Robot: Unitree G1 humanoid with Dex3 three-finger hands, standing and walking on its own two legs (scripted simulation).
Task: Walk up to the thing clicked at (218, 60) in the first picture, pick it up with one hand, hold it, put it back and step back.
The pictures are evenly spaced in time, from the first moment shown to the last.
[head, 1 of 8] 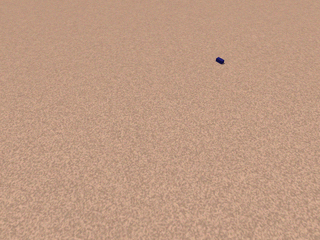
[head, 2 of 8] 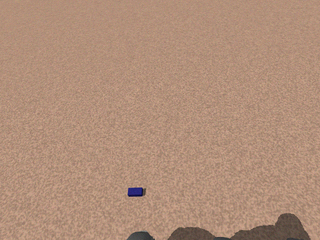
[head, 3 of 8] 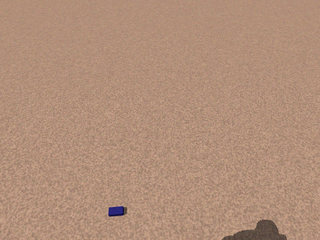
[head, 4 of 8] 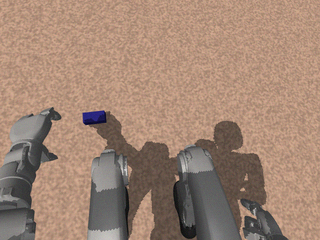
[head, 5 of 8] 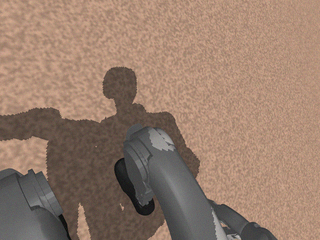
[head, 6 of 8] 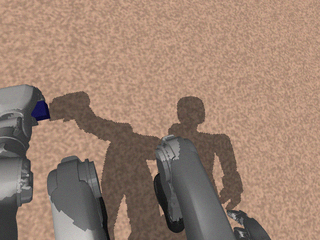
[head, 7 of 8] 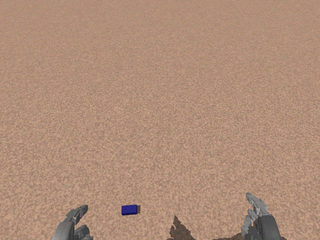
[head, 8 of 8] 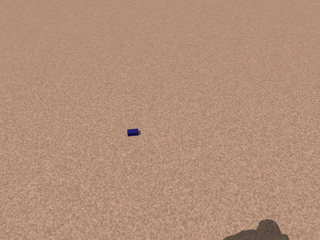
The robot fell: no
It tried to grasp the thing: yes
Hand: left
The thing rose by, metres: 0.69
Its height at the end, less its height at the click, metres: +0.00
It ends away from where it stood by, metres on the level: 0.01
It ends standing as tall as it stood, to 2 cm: yes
